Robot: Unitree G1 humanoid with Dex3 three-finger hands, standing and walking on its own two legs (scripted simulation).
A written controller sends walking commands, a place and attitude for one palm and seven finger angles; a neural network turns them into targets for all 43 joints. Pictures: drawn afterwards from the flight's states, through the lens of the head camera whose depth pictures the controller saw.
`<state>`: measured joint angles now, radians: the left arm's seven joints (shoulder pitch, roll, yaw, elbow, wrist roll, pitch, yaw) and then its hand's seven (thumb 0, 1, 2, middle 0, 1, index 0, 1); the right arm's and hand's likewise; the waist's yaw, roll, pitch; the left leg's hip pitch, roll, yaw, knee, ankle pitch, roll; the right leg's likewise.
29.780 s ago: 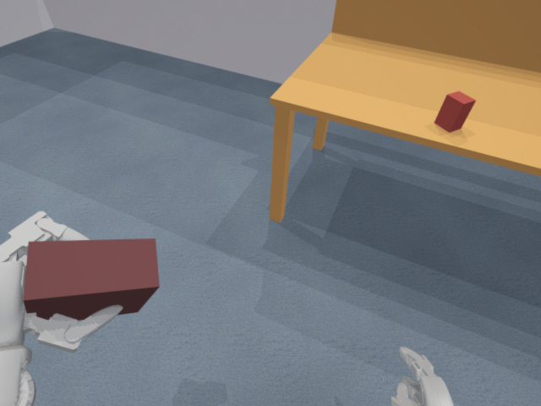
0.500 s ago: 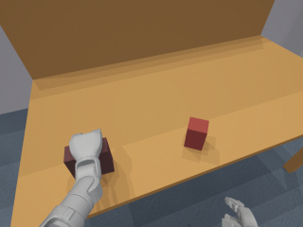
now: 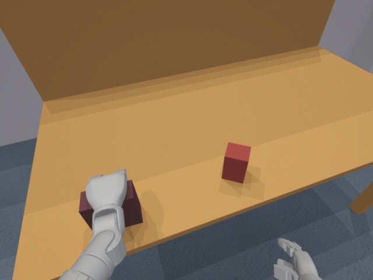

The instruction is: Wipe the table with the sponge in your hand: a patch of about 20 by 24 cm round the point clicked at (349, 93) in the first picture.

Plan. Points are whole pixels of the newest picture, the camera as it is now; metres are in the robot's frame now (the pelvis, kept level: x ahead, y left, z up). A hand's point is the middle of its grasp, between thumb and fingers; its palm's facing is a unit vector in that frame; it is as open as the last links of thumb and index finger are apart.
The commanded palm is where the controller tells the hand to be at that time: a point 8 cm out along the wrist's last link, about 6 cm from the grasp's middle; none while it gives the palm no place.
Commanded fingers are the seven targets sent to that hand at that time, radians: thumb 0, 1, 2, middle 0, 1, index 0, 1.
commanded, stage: wipe back along the middle lane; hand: left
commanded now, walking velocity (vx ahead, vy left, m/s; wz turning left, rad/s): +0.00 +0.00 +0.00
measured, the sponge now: (115, 211) +0.28 +0.23 -0.05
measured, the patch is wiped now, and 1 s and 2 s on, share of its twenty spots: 0.75 0.75 0.85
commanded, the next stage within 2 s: slide across to the third lane in 0.28 s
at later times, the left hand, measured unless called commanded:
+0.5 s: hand (113, 201) +0.29 +0.22 -0.01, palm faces -0.06 -0.04 -1.00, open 9.9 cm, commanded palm +0.25 +0.20 +0.03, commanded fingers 0.00 0.10 1.30 -1.20 -1.60 -1.20 -1.60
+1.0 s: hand (122, 197) +0.30 +0.21 -0.01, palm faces -0.08 +0.01 -1.00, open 9.9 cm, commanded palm +0.28 +0.14 +0.04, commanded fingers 0.00 0.10 1.30 -1.20 -1.60 -1.20 -1.60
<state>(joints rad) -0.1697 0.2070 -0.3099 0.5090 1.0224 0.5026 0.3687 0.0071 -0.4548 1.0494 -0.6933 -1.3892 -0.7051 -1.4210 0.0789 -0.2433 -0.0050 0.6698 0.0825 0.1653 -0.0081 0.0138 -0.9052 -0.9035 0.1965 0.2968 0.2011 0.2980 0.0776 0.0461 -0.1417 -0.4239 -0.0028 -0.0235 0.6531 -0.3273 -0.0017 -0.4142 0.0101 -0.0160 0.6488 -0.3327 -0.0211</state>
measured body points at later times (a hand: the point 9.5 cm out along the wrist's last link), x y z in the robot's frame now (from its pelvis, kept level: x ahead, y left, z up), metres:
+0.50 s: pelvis -0.01 +0.00 +0.00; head -0.01 -0.02 +0.45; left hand +0.29 +0.22 +0.04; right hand +0.18 -0.24 -0.10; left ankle +0.00 +0.12 -0.72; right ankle +0.00 -0.11 -0.72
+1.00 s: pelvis -0.01 +0.00 +0.00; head -0.02 -0.02 +0.45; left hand +0.30 +0.20 +0.05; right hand +0.21 -0.19 -0.11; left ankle +0.00 +0.12 -0.72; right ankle +0.00 -0.11 -0.72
